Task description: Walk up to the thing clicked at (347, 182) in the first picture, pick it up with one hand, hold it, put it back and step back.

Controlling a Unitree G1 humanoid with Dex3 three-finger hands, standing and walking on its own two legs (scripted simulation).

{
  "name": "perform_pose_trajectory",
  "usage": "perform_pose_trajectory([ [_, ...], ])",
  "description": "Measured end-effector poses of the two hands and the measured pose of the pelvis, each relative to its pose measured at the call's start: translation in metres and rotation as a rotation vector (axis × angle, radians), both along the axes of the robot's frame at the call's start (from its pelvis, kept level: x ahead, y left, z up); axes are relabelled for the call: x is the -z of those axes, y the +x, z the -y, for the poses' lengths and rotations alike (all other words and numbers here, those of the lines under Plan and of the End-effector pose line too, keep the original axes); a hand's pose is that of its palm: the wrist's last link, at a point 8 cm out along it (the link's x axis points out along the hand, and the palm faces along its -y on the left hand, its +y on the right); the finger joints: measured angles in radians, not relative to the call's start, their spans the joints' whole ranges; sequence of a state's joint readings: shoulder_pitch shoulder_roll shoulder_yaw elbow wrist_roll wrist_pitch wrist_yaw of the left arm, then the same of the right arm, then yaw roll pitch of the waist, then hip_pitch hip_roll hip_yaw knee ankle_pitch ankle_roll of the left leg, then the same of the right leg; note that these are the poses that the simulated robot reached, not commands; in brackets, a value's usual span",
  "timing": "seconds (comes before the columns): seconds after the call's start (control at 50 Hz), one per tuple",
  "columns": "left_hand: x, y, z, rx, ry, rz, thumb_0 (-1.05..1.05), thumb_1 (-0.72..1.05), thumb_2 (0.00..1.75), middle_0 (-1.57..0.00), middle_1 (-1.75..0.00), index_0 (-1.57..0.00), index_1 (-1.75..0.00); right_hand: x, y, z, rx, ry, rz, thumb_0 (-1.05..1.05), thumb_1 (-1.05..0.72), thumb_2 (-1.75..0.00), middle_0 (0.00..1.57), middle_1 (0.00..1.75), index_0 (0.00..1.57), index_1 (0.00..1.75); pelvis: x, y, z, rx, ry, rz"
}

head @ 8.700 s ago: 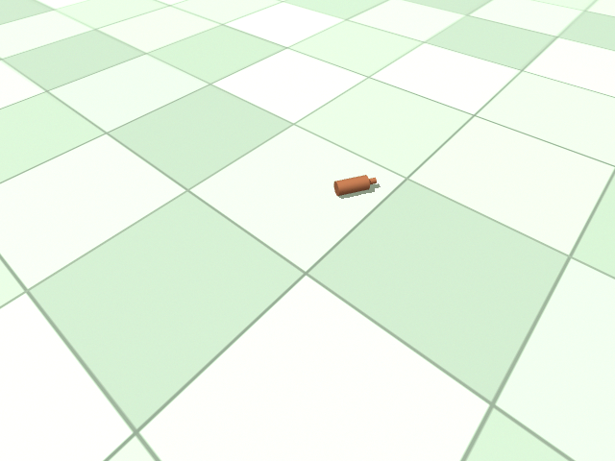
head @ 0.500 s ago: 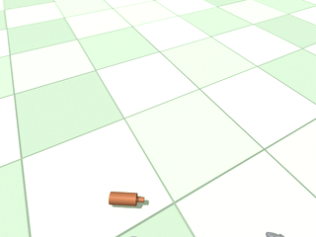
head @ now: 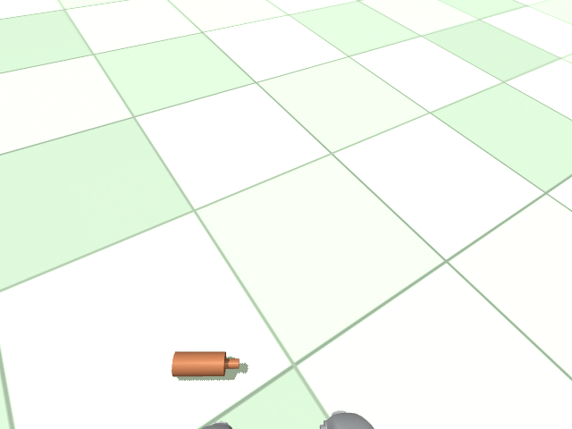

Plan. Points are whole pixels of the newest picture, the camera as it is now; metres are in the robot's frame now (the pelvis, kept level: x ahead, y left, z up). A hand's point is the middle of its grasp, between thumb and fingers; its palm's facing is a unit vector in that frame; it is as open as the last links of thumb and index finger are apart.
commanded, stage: walk up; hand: left
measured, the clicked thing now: (207, 363) +0.43 +0.22 -0.72
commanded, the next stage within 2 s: none
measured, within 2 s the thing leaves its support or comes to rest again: neither
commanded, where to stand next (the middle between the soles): +0.07 +0.00 m, yaw +4 degrees
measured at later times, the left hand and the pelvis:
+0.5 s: hand out of the picture +0.11 +0.25 -0.13, palm faces -0.06 -0.91 -0.41, open 7.4 cm; pelvis +0.02 -0.03 +0.00, yaw +0 degrees
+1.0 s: hand out of the picture +0.10 +0.24 -0.14, palm faces +0.06 -0.94 -0.34, open 7.4 cm; pelvis +0.01 -0.02 +0.01, yaw +3 degrees
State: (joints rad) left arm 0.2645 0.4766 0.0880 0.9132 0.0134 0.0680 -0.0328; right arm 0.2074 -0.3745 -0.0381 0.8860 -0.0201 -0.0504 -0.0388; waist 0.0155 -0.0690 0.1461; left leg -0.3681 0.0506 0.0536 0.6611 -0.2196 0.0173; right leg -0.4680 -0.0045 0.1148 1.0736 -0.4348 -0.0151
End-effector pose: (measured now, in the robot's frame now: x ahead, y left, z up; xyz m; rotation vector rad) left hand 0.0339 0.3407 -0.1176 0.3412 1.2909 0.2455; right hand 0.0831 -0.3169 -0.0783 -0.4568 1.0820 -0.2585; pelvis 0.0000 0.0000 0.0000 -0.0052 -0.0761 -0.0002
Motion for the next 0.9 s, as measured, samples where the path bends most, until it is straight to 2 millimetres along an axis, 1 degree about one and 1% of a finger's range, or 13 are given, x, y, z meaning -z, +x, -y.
perform_pose_trajectory([
  [0.08,-0.005,0.019,0.013,0.033,0.024,0.044,0.0,0.91,0.9,-0.21,-0.3,-0.2,-0.3,0.015,-0.011,0.02,0.02,0.019,-0.022,0.0,-0.89,-0.89,0.21,0.3,0.2,0.3,0.007,-0.003,0.012,0.013,-0.003,-0.011],
  [0.14,-0.006,0.025,0.027,0.052,0.052,0.072,0.0,0.91,0.9,-0.21,-0.3,-0.2,-0.3,0.032,-0.017,0.036,0.042,0.037,-0.038,0.0,-0.89,-0.89,0.21,0.3,0.2,0.3,0.015,-0.007,0.023,0.015,-0.019,-0.009],
  [0.24,-0.012,0.031,0.051,0.072,0.04,0.096,0.0,0.9,0.9,-0.21,-0.3,-0.2,-0.3,0.043,-0.031,0.04,0.081,0.076,-0.087,0.0,-0.9,-0.89,0.2,0.3,0.2,0.3,0.011,-0.008,0.027,0.02,0.006,-0.017],
  [0.3,-0.014,0.041,0.058,0.084,0.019,0.128,0.0,0.9,0.9,-0.21,-0.3,-0.2,-0.3,0.045,-0.041,0.035,0.076,0.094,-0.125,0.0,-0.9,-0.89,0.2,0.3,0.2,0.29,0.009,-0.005,0.026,0.007,0.01,-0.029],
  [0.42,-0.013,0.057,0.054,0.089,0.006,0.149,0.01,0.9,0.9,-0.21,-0.3,-0.2,-0.3,0.039,-0.056,0.021,0.074,0.125,-0.152,0.0,-0.9,-0.89,0.2,0.3,0.2,0.29,0.005,0.008,0.021,0.0,0.035,-0.035],
  [0.48,-0.021,0.066,0.051,0.109,0.024,0.14,0.01,0.9,0.9,-0.21,-0.3,-0.2,-0.3,0.032,-0.062,0.022,0.092,0.132,-0.154,0.0,-0.9,-0.89,0.2,0.3,0.2,0.3,-0.002,0.016,0.025,-0.001,0.02,-0.038],
  [0.54,-0.03,0.077,0.052,0.114,0.042,0.16,0.01,0.9,0.9,-0.21,-0.3,-0.2,-0.3,0.029,-0.065,0.03,0.105,0.131,-0.184,0.0,-0.9,-0.89,0.2,0.3,0.2,0.3,-0.005,0.023,0.033,-0.007,0.007,-0.038],
  [0.6,-0.031,0.085,0.055,0.097,0.07,0.189,0.01,0.9,0.9,-0.21,-0.3,-0.2,-0.3,0.037,-0.058,0.04,0.112,0.126,-0.217,0.0,-0.9,-0.89,0.2,0.3,0.2,0.3,-0.001,0.027,0.041,-0.017,0.006,-0.033],
  [0.68,-0.035,0.09,0.064,0.089,0.064,0.194,0.01,0.9,0.9,-0.21,-0.3,-0.2,-0.3,0.042,-0.035,0.041,0.092,0.12,-0.215,0.0,-0.9,-0.89,0.2,0.3,0.2,0.29,-0.003,0.025,0.041,-0.031,0.013,-0.031],
  [0.74,-0.035,0.092,0.067,0.082,0.049,0.205,0.01,0.9,0.9,-0.21,-0.3,-0.2,-0.3,0.041,-0.015,0.038,0.059,0.12,-0.179,0.0,-0.9,-0.89,0.2,0.3,0.2,0.29,-0.005,0.022,0.038,-0.042,0.016,-0.033],
  [0.8,-0.03,0.092,0.066,0.068,0.026,0.218,0.01,0.9,0.9,-0.21,-0.3,-0.2,-0.3,0.039,0.0,0.031,0.025,0.111,-0.146,0.0,-0.9,-0.89,0.2,0.3,0.2,0.29,-0.003,0.019,0.032,-0.052,0.018,-0.034],
  [0.84,-0.023,0.09,0.062,0.05,0.007,0.22,0.01,0.9,0.9,-0.21,-0.3,-0.2,-0.3,0.037,0.006,0.026,0.007,0.097,-0.124,0.0,-0.9,-0.89,0.2,0.3,0.2,0.29,0.0,0.017,0.028,-0.058,0.029,-0.029],
  [0.9,-0.017,0.082,0.06,0.015,-0.023,0.197,0.01,0.9,0.9,-0.21,-0.3,-0.2,-0.3,0.03,0.011,0.017,-0.013,0.091,-0.104,0.0,-0.9,-0.89,0.2,0.3,0.2,0.29,-0.003,0.013,0.024,-0.054,0.027,-0.025],
])
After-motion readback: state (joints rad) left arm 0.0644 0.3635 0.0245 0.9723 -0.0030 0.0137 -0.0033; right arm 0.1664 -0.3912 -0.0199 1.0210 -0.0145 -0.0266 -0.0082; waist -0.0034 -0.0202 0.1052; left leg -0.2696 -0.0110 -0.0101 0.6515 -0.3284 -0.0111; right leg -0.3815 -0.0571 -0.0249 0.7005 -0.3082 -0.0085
